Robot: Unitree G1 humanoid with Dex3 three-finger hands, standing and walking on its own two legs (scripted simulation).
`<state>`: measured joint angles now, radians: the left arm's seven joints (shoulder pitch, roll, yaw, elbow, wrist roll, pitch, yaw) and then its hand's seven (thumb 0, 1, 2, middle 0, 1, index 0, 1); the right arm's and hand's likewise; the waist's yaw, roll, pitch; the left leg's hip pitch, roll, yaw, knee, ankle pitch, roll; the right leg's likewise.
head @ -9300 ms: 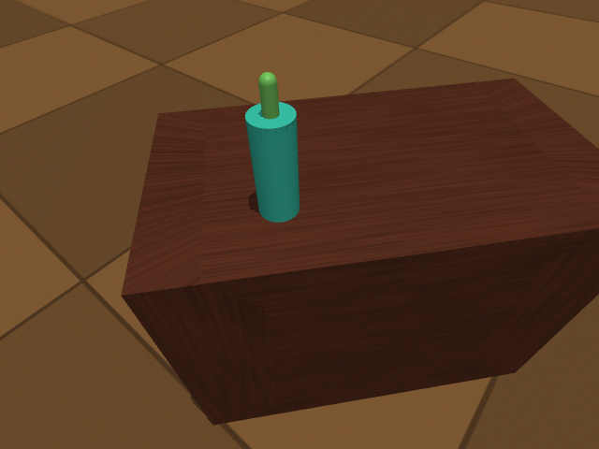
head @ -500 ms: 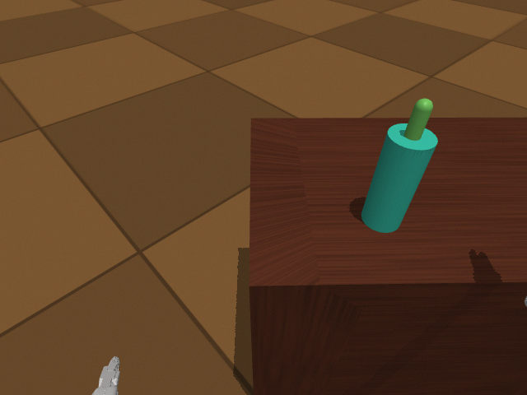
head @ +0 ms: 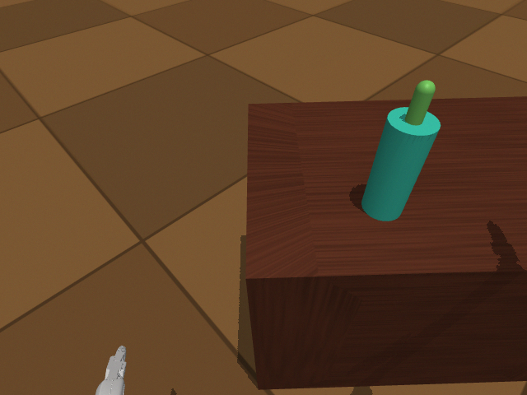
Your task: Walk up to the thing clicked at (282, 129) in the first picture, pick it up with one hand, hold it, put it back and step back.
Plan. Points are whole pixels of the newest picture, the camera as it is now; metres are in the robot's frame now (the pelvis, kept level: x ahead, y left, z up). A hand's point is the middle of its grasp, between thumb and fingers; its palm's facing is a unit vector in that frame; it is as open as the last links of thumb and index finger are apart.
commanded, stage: go down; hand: right
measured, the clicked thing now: (400, 154) +0.50 -0.21 +0.11
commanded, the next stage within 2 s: approach in 1.86 s
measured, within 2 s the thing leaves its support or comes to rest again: neither
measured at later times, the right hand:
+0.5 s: hand out of the picture +0.36 -0.38 +0.17, palm faces +0.23 +0.97 -0.02, open 17.5 cm
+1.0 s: hand out of the picture +0.38 -0.40 +0.18, palm faces +0.26 +0.97 -0.01, open 17.4 cm
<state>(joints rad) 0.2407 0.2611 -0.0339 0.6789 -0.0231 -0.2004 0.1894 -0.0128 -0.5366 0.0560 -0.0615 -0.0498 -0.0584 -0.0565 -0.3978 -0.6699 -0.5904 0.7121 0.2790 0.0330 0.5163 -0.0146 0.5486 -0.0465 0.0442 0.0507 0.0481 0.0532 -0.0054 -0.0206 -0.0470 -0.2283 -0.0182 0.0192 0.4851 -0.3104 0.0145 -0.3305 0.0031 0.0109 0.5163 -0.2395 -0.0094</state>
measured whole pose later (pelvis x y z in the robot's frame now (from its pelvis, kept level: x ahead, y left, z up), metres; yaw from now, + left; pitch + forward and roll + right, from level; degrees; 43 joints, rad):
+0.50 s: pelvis +0.00 +0.00 +0.00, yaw +0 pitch +7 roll +1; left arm 0.22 0.27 -0.07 0.67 -0.02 -0.20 0.20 -0.01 -0.54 0.06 -0.06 -0.05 -0.06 -0.06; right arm -0.59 -0.83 -0.59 0.99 0.22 -0.04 0.54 -0.01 0.54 -0.04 0.05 0.05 0.05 0.05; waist 0.03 0.01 -0.08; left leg -0.33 -0.03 0.02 0.52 -0.32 0.01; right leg -0.43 -0.01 0.01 0.57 -0.26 -0.01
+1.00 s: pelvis +0.01 -0.01 -0.01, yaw +1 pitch +9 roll +2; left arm 0.23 0.26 -0.08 0.66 -0.01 -0.19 0.19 -0.01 -0.55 0.07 -0.06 -0.05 -0.05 -0.06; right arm -0.67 -0.90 -0.62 1.08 0.19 -0.05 0.54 -0.01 0.53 -0.04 0.06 0.04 0.06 0.05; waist 0.05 0.00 -0.09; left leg -0.36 -0.04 0.02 0.53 -0.32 0.01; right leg -0.48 -0.01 0.01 0.61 -0.28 -0.02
